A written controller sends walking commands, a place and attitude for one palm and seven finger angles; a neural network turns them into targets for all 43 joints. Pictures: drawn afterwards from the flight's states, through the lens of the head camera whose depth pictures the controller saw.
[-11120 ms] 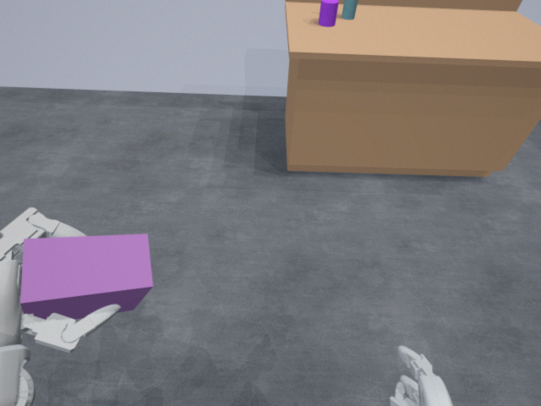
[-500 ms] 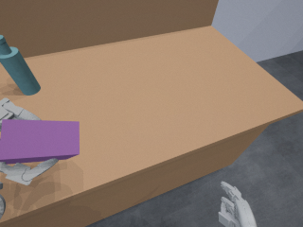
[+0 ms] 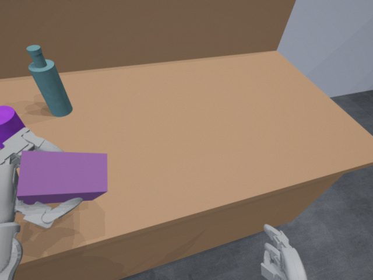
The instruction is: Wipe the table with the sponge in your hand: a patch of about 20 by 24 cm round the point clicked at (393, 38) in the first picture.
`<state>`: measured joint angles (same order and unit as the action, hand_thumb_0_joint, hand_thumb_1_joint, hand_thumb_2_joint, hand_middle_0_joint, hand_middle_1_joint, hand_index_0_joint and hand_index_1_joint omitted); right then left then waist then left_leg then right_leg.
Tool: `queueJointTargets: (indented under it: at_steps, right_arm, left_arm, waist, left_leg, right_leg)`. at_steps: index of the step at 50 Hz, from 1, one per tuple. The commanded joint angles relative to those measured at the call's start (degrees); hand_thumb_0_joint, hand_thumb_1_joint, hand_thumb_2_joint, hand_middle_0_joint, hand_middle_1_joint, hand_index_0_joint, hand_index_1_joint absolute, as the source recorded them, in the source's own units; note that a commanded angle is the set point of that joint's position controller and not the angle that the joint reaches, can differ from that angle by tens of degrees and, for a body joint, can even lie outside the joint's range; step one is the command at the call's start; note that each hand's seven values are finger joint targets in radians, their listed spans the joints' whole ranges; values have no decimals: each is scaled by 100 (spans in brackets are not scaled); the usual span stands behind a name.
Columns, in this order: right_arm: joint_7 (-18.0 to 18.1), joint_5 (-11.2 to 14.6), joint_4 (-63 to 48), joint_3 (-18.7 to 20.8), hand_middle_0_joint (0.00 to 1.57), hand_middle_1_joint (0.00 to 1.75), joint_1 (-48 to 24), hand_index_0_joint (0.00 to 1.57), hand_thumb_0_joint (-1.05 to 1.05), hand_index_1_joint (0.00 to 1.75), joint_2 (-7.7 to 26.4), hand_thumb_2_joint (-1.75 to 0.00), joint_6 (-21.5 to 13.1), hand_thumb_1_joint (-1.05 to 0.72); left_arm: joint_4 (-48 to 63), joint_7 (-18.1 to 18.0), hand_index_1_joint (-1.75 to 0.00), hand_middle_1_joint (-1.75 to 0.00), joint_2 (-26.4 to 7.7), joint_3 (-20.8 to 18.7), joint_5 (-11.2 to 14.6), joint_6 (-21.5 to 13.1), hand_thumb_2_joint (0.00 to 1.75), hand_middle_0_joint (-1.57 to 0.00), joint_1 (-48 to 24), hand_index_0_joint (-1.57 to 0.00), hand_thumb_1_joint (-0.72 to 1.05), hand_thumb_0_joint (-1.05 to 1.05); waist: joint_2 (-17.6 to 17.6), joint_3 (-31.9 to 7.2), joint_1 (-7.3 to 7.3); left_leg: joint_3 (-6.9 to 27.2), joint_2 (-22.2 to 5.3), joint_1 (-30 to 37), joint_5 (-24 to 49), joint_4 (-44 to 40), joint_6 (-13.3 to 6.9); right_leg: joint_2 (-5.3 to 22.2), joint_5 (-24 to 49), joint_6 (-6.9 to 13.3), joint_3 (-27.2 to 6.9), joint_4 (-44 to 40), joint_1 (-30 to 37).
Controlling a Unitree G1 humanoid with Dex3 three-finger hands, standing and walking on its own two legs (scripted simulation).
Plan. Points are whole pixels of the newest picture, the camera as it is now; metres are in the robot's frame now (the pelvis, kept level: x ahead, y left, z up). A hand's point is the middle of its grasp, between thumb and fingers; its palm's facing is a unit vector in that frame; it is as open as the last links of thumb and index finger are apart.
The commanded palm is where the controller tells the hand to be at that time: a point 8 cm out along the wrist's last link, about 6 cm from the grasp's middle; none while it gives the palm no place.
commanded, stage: look again from close up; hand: left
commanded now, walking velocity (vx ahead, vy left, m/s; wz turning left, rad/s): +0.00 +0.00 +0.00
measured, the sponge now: (75, 179) +0.23 +0.22 +0.14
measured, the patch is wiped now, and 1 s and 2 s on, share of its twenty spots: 0.00 0.00 0.00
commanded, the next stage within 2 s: come to a stop and stand still in 0.26 s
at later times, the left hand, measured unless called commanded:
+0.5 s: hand (74, 168) +0.24 +0.22 +0.16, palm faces +0.34 -0.85 -0.41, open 10.3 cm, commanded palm +0.19 +0.26 +0.18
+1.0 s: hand (62, 161) +0.25 +0.24 +0.16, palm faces +0.37 -0.84 -0.40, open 10.3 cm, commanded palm +0.19 +0.27 +0.18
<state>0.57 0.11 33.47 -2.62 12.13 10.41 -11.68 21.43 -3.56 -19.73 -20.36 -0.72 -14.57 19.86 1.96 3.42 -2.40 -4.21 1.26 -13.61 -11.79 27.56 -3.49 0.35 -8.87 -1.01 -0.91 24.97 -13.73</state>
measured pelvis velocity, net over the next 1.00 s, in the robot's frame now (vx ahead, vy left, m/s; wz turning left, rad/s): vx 0.03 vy -0.01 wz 0.01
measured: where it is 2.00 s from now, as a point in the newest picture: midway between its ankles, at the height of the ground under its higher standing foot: outside the picture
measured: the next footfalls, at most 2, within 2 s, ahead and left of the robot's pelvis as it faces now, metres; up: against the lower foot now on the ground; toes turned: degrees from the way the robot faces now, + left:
none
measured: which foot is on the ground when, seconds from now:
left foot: down 0.00-1.00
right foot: down 0.00-1.00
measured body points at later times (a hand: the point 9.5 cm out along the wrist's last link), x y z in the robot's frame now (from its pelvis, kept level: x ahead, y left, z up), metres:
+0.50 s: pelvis +0.03 -0.02 +0.00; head +0.04 -0.01 +0.45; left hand +0.22 +0.26 +0.18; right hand +0.21 -0.24 -0.07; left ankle +0.04 +0.08 -0.74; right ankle +0.05 -0.14 -0.74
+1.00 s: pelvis +0.03 -0.01 +0.00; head +0.07 +0.02 +0.45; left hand +0.23 +0.29 +0.18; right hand +0.21 -0.24 -0.07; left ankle +0.04 +0.08 -0.74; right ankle +0.05 -0.14 -0.74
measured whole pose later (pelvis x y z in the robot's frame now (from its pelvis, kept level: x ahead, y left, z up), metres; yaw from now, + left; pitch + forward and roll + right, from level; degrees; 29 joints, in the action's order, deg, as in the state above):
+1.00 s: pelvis +0.03 -0.01 +0.00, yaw +0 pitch -1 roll -1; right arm 1.7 0.5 34.6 -1.1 11.8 11.3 -10.6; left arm 26.9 -4.8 -22.9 -22.3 1.9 -14.1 23.3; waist 3.2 5.6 -2.0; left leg -3.3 0.3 -12.6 -13.6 26.7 -2.3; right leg -0.6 -10.8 -0.2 -0.1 23.8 -12.5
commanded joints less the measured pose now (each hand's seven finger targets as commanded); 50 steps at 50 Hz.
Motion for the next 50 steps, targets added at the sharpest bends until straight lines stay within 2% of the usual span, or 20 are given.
queueJointTargets:
  at_steps: [1,4,5,9,10,19,20,24,26,27,28,29,31,33,37,39,40,43,44,50]
  right_arm:
    - [83,29,-933,362,20,30,-384,20,0,30,763,-90,-295,-90]
    - [82,48,-935,377,20,30,-440,20,0,30,777,-90,-290,-90]
    - [85,18,-947,361,20,30,-389,20,0,30,775,-90,-255,-90]
    - [117,68,-944,393,20,30,-454,20,0,30,801,-90,-188,-90]
    - [123,33,-932,373,20,30,-401,20,0,30,810,-90,-146,-90]
    - [202,81,-931,395,20,30,-543,20,0,30,814,-90,-55,-90]
    - [202,46,-934,369,20,30,-489,20,0,30,813,-90,-37,-90]
    - [226,82,-933,395,20,30,-563,20,0,30,815,-90,-42,-90]
    - [234,54,-940,394,20,30,-494,20,0,30,812,-90,-28,-90]
    - [167,-339,-699,410,20,30,259,20,0,30,929,-90,-210,-90]
    - [182,-54,-422,263,20,30,-313,20,0,30,332,-90,-147,-90]
    - [125,115,-853,593,20,30,-396,20,0,30,764,-90,-149,-90]
    - [6,131,-912,521,20,30,-284,20,0,30,796,-90,-181,-90]
    - [-72,133,-954,497,20,30,-437,20,0,30,811,-90,-208,-90]
    - [30,113,-937,455,20,30,-550,20,0,30,822,-90,-171,-90]
    - [111,111,-898,430,20,30,-679,20,0,30,844,-90,-163,-90]
    - [151,81,-875,421,20,30,-584,20,0,30,808,-90,-148,-90]
    - [196,84,-905,445,20,30,-519,20,0,30,786,-90,-219,-90]
    - [203,98,-893,415,20,30,-660,20,0,30,767,-90,-239,-90]
    - [144,62,-812,419,20,30,-504,20,0,30,778,-90,-237,-90]
  left_arm:
    - [1688,-95,-160,-160,-1063,-565,168,-420,130,-120,-634,-120,10,0]
    - [1840,-134,-160,-160,-1251,-764,204,-408,130,-120,-368,-120,10,0]
    - [1774,-113,-160,-160,-1081,-630,251,-410,130,-120,-247,-120,10,0]
    - [1718,-146,-160,-160,-1222,-790,300,-337,130,-120,-40,-120,10,0]
    - [1615,-115,-160,-160,-1017,-594,325,-348,130,-120,5,-120,10,0]
    - [1720,-181,-160,-160,-1259,-738,321,-204,130,-120,-44,-120,10,0]
    - [1613,-150,-160,-160,-1003,-509,351,-211,130,-120,12,-120,10,0]
    - [1781,-207,-160,-160,-1285,-746,331,-166,130,-120,-3,-120,10,0]
    - [1718,-201,-160,-160,-1171,-638,352,-166,130,-120,10,-120,10,0]
    - [3042,-235,-160,-160,-5701,-3898,-554,-720,130,-120,-5717,-120,10,0]
    - [-515,15,-160,-160,-1966,-1544,123,-434,130,-120,-2306,-120,10,0]
    - [-276,23,-160,-160,-976,-881,375,-226,130,-120,-1132,-120,10,0]
    - [861,46,-160,-160,-1076,-583,450,-375,130,-120,-714,-120,10,0]
    - [1304,-16,-160,-160,-957,-330,430,-390,130,-120,-77,-120,10,0]
    - [1410,-157,-160,-160,-1303,-710,411,-363,130,-120,129,-120,10,0]
    - [1728,-227,-160,-160,-1696,-1143,388,-417,130,-120,-190,-120,10,0]
    - [1564,-206,-160,-160,-1480,-1018,403,-452,130,-120,-190,-120,10,0]
    - [1952,-217,-160,-160,-1508,-1024,410,-507,130,-120,-354,-120,10,0]
    - [2099,-250,-160,-160,-1615,-1146,397,-483,130,-120,-431,-120,10,0]
    - [1866,-241,-160,-160,-945,-538,377,-349,130,-120,11,-120,10,0]
  waist:
    - [-778,-813,111]
    - [-914,-1059,104]
    - [-788,-1066,93]
    - [-662,-1093,116]
    - [-653,-1035,106]
    - [-559,-1055,123]
    - [-438,-1017,118]
    - [-546,-1044,123]
    - [-534,-1037,126]
    - [216,-94,16]
    - [358,-1203,136]
    - [-996,-1501,7]
    - [-1016,-1187,32]
    - [-290,-907,-40]
    - [268,-575,-14]
    - [-66,-605,20]
    - [-174,-704,48]
    - [-766,-1007,37]
    - [-813,-1099,41]
    - [-613,-1146,72]
  left_leg:
    - [840,-681,-1,-434,-968,288]
    - [750,-633,274,444,-788,378]
    - [759,-649,272,649,-741,369]
    - [715,-623,478,1024,-652,429]
    - [720,-647,392,933,-680,399]
    - [689,-608,459,639,-685,310]
    - [707,-615,395,574,-688,277]
    - [696,-584,452,551,-676,282]
    - [715,-587,401,454,-685,263]
    - [414,-671,-557,523,-4,166]
    - [562,-296,291,488,-206,171]
    - [384,-383,910,682,-469,272]
    - [435,-483,335,411,-472,257]
    - [450,-411,29,-52,-538,236]
    - [539,-437,-46,-603,-646,198]
    - [578,-443,109,-524,-675,200]
    - [614,-457,67,-484,-715,173]
    - [631,-505,302,134,-636,176]
    - [619,-528,435,298,-631,195]
    - [599,-596,594,1129,-541,247]
  right_leg:
    - [203,217,288,-315,-241,482]
    - [247,717,307,-279,-134,584]
    - [262,844,302,-230,-167,603]
    - [307,1011,308,-305,-181,498]
    - [306,955,293,-244,-230,480]
    - [359,847,293,-425,-385,405]
    - [356,790,289,-381,-436,400]
    - [371,773,301,-487,-483,372]
    - [375,714,305,-501,-529,385]
    - [422,408,89,-581,-862,-300]
    - [575,215,441,-637,-558,-84]
    - [386,551,546,-781,-255,149]
    - [449,536,351,-733,-293,557]
    - [437,-40,265,-728,-497,543]
    - [363,-837,222,-639,-824,106]
    - [324,-761,245,-628,-803,-2]
    - [338,-630,243,-510,-718,154]
    - [334,300,261,-488,-398,490]
    - [315,479,247,-419,-322,514]
    - [261,1070,203,-220,-263,605]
